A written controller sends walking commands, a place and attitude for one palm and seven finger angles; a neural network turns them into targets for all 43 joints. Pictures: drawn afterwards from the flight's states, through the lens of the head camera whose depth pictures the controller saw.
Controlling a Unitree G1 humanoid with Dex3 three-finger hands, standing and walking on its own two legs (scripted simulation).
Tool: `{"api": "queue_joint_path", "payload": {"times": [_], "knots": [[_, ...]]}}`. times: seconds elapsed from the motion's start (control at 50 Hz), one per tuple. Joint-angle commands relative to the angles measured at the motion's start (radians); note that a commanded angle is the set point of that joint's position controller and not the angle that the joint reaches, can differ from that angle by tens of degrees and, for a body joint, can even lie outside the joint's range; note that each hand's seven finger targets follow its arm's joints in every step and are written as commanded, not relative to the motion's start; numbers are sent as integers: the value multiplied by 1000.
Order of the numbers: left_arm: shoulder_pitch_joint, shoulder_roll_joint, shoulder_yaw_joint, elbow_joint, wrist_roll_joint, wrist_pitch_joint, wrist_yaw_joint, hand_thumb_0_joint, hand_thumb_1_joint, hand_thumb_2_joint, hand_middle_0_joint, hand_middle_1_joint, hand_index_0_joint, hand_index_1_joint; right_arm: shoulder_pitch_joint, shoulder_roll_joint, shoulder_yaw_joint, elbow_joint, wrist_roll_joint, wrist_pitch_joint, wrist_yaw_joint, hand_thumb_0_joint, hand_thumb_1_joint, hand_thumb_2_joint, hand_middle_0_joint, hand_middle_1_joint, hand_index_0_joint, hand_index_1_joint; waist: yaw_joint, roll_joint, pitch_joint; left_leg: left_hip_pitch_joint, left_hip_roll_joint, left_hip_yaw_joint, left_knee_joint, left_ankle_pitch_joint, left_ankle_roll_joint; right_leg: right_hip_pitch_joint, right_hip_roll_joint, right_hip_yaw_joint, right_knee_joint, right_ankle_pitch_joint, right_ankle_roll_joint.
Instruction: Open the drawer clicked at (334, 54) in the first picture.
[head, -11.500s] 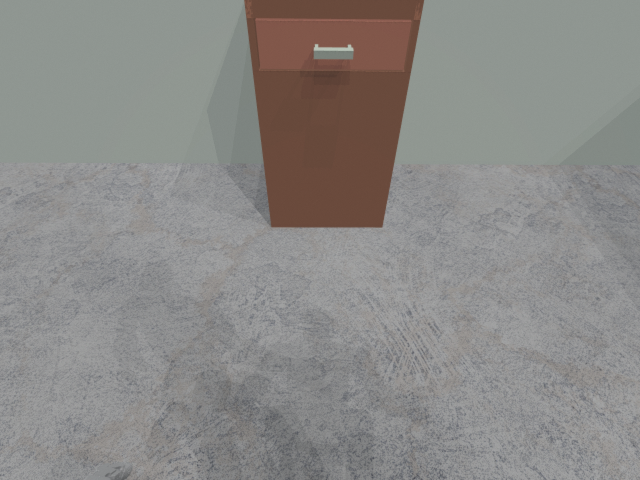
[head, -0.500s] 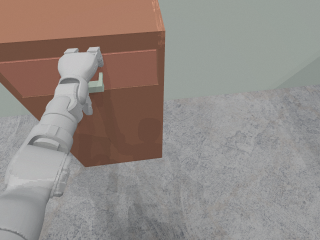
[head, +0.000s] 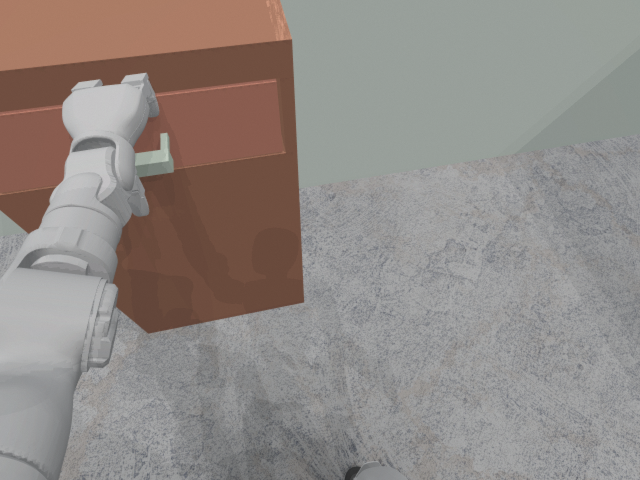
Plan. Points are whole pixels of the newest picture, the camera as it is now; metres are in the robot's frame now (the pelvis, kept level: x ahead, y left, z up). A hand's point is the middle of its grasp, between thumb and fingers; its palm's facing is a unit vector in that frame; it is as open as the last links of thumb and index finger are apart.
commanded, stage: move the hooked fingers above the handle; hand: left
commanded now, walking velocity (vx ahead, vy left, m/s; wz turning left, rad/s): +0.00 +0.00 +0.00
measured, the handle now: (130, 155) +0.58 +0.21 +0.03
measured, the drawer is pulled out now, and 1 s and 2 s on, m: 0.00 0.00 0.00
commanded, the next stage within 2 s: none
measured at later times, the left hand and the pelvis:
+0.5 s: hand (122, 146) +0.54 +0.19 +0.09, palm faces -0.01 -0.02 -1.00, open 13.5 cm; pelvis +0.01 +0.01 +0.00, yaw +2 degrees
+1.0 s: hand (122, 146) +0.54 +0.19 +0.09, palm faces -0.02 -0.02 -1.00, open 13.5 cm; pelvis -0.01 +0.00 -0.01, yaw +1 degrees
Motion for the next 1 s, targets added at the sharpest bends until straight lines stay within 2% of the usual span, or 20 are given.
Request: {"api": "queue_joint_path", "payload": {"times": [0.0,0.04,0.08,0.16,0.24,0.28,0.3,0.32,0.38,0.44,0.52,0.6,0.62,0.68,0.76,0.8,0.84,0.94,0.96,0.98], "knots": [[-480,335,53,-204,-4,11,42,0,-500,300,-300,-1200,-300,-1200,140,-161,-66,-47,-1,-23,-10,0,-900,-900,200,300,200,300,18,-22,-440,177,-60,-16,-36,235,43,263,28,10,-61,271,-4],[-513,263,-4,-244,-10,-5,29,0,-500,300,-300,-1200,-300,-1200,152,-156,-74,-39,-2,-28,-8,0,-900,-900,200,300,200,300,1,14,-452,235,-55,-27,-30,264,42,224,33,3,-61,268,-8],[-536,171,-62,-271,-30,-27,12,0,-500,300,-300,-1200,-300,-1200,167,-152,-84,-25,-4,-30,-5,0,-900,-900,200,300,200,300,-27,-6,-453,297,-50,-45,-20,301,44,185,40,-2,-73,262,-10],[-586,118,-85,-339,-48,-65,13,0,-500,300,-300,-1200,-300,-1200,183,-151,-94,9,-12,-33,7,0,-900,-900,200,300,200,300,-22,98,-466,405,-43,-78,-13,363,33,93,48,-16,-65,228,-22],[-568,152,-41,-257,-36,-31,58,0,-500,300,-300,-1200,-300,-1200,180,-154,-84,30,-18,-24,21,0,-900,-900,200,300,200,300,-14,72,-405,350,-43,-83,-17,370,26,83,52,-33,-54,224,-27],[-551,186,-6,-238,-24,1,78,0,-500,300,-300,-1200,-300,-1200,169,-157,-80,26,-23,-20,26,0,-900,-900,200,300,200,300,4,74,-442,335,-47,-73,-11,418,26,122,52,-31,-43,275,-31],[-565,180,-19,-234,-16,18,82,0,-500,300,-300,-1200,-300,-1200,171,-156,-79,25,-22,-17,28,0,-900,-900,200,300,200,300,-5,65,-447,333,-44,-78,-9,429,24,123,51,-33,-36,285,-28],[-558,135,-49,-223,-21,34,81,0,-500,300,-300,-1200,-300,-1200,166,-150,-80,20,-20,-15,31,0,-900,-900,200,300,200,300,-5,59,-427,324,-47,-71,-12,425,24,129,51,-34,-41,289,-27],[-570,170,-28,-181,-21,64,73,0,-500,300,-300,-1200,-300,-1200,159,-158,-75,20,-14,-9,28,0,-900,-900,200,300,200,300,-17,-4,-399,285,-49,-67,-24,382,31,153,49,-30,-54,285,-22],[-565,200,-22,-146,-5,81,63,0,-500,300,-300,-1200,-300,-1200,154,-158,-70,12,-9,-8,18,0,-900,-900,200,300,200,300,-21,-20,-392,259,-52,-59,-30,328,35,160,44,-24,-55,264,-17],[-562,188,-39,-126,-17,72,36,0,-500,300,-300,-1200,-300,-1200,151,-156,-64,1,-7,-10,9,0,-900,-900,200,300,200,300,-31,-26,-371,244,-55,-52,-34,297,36,164,40,-20,-63,259,-12],[-552,236,-14,-120,-12,40,21,0,-500,300,-300,-1200,-300,-1200,155,-155,-60,-11,-5,-15,-1,0,-900,-900,200,300,200,300,-25,-20,-379,214,-57,-48,-30,261,38,173,36,-12,-57,242,-11],[-561,201,-42,-129,-12,33,19,0,-500,300,-300,-1200,-300,-1200,156,-153,-60,-13,-6,-18,0,0,-900,-900,200,300,200,300,-32,-12,-369,219,-57,-49,-28,254,37,153,38,-14,-58,230,-11],[-565,213,-27,-133,-14,16,24,0,-500,300,-300,-1200,-300,-1200,165,-156,-62,-17,-7,-25,-3,0,-900,-900,200,300,200,300,-36,-40,-381,208,-58,-48,-15,245,42,150,40,-9,-59,222,-9],[-584,259,-15,-94,-2,22,35,0,-500,300,-300,-1200,-300,-1200,176,-164,-59,-7,-4,-30,-6,0,-900,-900,200,300,200,300,-49,-31,-359,160,-57,-47,-13,178,42,124,37,-5,-56,170,-5],[-602,292,4,-102,4,20,41,0,-500,300,-300,-1200,-300,-1200,182,-165,-60,-11,-5,-32,-8,0,-900,-900,200,300,200,300,-42,-8,-389,153,-60,-43,-8,179,44,142,36,1,-53,176,-5],[-593,269,-13,-80,1,29,43,0,-500,300,-300,-1200,-300,-1200,185,-164,-60,-10,-3,-34,-7,0,-900,-900,200,300,200,300,-49,-19,-374,138,-60,-42,-7,158,44,130,37,0,-56,158,-4],[-592,380,46,-56,7,35,40,0,-500,300,-300,-1200,-300,-1200,185,-175,-52,-13,-1,-32,-14,0,-900,-900,200,300,200,300,-38,-22,-384,71,-61,-33,-1,109,46,163,29,15,-49,135,0],[-597,343,12,-52,7,36,35,0,-500,300,-300,-1200,-300,-1200,187,-171,-52,-19,1,-33,-14,0,-900,-900,200,300,200,300,-43,-6,-376,70,-64,-33,-2,106,45,152,30,14,-50,131,-1],[-597,365,35,-49,4,31,33,0,-500,300,-300,-1200,-300,-1200,188,-173,-52,-16,1,-33,-15,0,-900,-900,200,300,200,300,-44,-28,-374,68,-59,-36,0,113,45,160,29,13,-50,136,-1]]}}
